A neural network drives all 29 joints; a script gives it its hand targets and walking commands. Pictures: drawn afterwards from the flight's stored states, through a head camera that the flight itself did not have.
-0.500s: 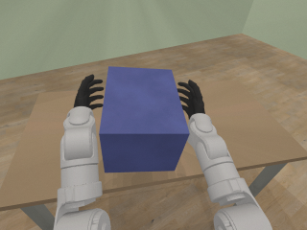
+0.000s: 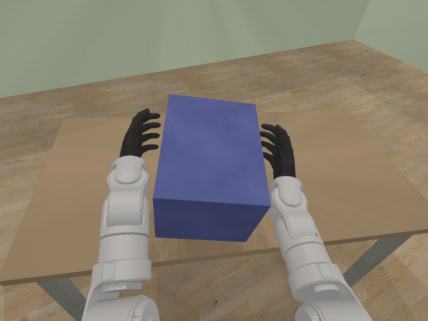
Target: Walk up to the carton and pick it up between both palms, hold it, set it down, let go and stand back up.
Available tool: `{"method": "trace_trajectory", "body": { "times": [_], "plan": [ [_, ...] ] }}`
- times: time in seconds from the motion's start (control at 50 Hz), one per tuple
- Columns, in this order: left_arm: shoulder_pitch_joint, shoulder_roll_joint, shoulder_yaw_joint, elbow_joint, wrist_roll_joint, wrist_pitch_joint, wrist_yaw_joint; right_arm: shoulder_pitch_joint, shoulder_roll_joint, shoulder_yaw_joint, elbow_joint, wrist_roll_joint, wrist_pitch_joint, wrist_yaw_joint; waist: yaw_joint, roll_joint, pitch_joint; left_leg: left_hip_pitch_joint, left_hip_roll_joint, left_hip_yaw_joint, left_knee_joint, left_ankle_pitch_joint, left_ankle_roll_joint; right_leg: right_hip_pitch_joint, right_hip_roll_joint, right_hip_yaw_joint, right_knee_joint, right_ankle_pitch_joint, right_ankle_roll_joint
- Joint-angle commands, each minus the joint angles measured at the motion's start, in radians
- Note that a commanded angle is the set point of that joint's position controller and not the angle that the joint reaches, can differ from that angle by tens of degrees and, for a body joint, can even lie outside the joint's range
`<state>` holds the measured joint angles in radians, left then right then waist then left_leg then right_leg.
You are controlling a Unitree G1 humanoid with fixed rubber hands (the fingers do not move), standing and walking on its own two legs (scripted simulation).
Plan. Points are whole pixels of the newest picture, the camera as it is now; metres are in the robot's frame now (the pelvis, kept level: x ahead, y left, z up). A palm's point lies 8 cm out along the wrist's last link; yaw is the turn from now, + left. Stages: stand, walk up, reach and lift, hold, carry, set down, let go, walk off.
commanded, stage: set down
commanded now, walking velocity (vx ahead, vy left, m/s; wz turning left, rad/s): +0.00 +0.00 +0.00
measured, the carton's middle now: (207, 168) +0.39 +0.00 +0.09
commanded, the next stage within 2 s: none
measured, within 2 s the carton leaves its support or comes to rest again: neither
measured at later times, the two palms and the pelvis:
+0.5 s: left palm (142, 157) +0.39 +0.12 +0.12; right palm (282, 169) +0.37 -0.14 +0.11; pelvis +0.01 +0.00 +0.00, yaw +0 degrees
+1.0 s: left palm (154, 163) +0.41 +0.11 +0.09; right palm (285, 173) +0.38 -0.16 +0.09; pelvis +0.01 +0.00 +0.00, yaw -1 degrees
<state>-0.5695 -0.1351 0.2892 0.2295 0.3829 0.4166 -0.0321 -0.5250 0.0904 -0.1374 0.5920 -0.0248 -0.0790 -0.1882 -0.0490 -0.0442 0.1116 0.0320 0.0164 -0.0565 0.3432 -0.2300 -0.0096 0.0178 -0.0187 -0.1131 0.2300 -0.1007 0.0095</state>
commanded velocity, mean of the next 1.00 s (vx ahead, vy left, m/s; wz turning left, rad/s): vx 0.00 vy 0.00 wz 0.00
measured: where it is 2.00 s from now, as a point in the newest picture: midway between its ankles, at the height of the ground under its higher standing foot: outside the picture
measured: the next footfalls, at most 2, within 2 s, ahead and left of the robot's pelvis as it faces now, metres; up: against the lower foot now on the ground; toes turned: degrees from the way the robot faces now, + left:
none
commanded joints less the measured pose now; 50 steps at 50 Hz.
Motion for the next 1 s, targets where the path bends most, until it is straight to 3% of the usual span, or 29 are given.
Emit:
{"method": "trace_trajectory", "body": {
  "times": [0.0,0.16,0.38,0.78,0.98],
  "plan": [
    [-0.506,-0.485,-0.496,-0.027,-0.114,-0.07,-0.123,-0.756,0.375,0.382,-0.261,-0.004,-0.144,0.112,-0.023,0.049,-0.458,-0.038,-0.036,0.106,-0.013,0.401,-0.039,0.253,0.055,-0.061,0.038,0.245,0.009],
    [-0.496,-0.487,-0.539,-0.047,-0.122,-0.103,-0.088,-0.703,0.389,0.415,-0.231,0.028,-0.133,0.103,-0.03,0.073,-0.491,-0.039,-0.035,0.075,0.013,0.492,-0.056,0.263,0.051,-0.044,0.053,0.355,0.012],
    [-0.483,-0.494,-0.493,0.024,-0.11,-0.11,-0.091,-0.686,0.373,0.354,-0.171,0.012,-0.127,0.109,-0.039,0.069,-0.453,-0.05,-0.033,0.073,0.0,0.461,-0.063,0.234,0.056,-0.051,0.046,0.346,0.015],
    [-0.624,-0.52,-0.328,0.307,-0.077,-0.276,-0.07,-0.754,0.425,0.149,0.069,-0.15,-0.182,0.171,-0.005,0.055,-0.505,-0.135,-0.035,0.117,-0.05,0.315,-0.053,0.227,0.044,-0.041,0.045,0.319,0.017],
    [-0.68,-0.519,-0.262,0.402,-0.058,-0.367,-0.055,-0.751,0.465,0.07,0.159,-0.235,-0.211,0.192,-0.004,0.051,-0.551,-0.175,-0.034,0.128,-0.052,0.326,-0.051,0.25,0.042,-0.029,0.062,0.376,0.02]
  ]
}}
